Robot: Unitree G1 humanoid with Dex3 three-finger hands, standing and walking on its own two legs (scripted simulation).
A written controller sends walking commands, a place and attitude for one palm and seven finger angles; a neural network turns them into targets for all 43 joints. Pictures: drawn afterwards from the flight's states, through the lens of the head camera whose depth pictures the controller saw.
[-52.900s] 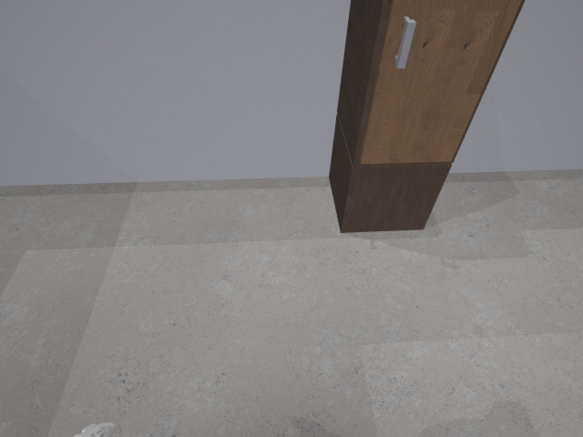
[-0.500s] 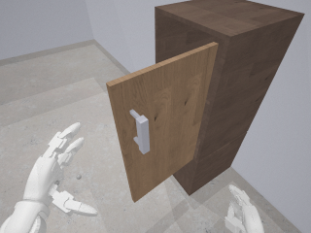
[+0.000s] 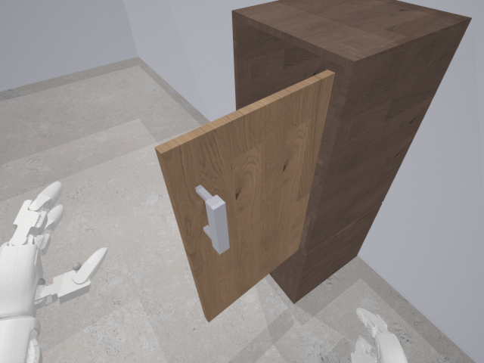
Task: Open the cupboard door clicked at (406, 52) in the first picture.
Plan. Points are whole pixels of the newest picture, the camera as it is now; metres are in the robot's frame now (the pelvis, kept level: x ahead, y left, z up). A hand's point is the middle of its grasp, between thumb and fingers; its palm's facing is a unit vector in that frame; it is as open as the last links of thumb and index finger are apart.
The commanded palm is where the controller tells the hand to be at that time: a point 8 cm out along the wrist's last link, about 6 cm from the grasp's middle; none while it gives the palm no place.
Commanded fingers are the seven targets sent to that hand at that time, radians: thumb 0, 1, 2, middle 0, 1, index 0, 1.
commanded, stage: draw the hand back to the body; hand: left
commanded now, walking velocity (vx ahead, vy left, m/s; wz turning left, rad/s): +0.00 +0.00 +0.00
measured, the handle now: (211, 219) +0.32 +0.09 +0.09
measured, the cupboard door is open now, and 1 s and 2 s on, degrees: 95 95 95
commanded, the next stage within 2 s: step back with the hand held close in 0.52 s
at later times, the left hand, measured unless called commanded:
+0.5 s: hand (71, 264) +0.19 +0.24 +0.15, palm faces +0.44 -0.82 -0.38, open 7.5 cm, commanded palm +0.14 +0.28 +0.17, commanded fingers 0.00 0.90 0.90 -0.20 -0.30 -0.20 -0.30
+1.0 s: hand (56, 284) +0.17 +0.25 +0.14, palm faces +0.34 -0.80 -0.49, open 7.4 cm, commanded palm +0.11 +0.30 +0.17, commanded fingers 0.00 0.90 0.90 -0.20 -0.30 -0.20 -0.30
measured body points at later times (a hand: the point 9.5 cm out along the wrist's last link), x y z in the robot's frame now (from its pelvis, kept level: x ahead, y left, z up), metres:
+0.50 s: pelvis +0.00 -0.02 +0.00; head -0.02 -0.04 +0.45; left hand +0.16 +0.28 +0.17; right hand +0.19 -0.23 -0.08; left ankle +0.00 +0.09 -0.74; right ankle -0.03 -0.10 -0.74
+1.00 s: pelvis -0.04 +0.00 +0.00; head -0.02 -0.01 +0.45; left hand +0.14 +0.29 +0.17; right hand +0.14 -0.25 -0.09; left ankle +0.00 +0.09 -0.74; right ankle -0.03 -0.10 -0.74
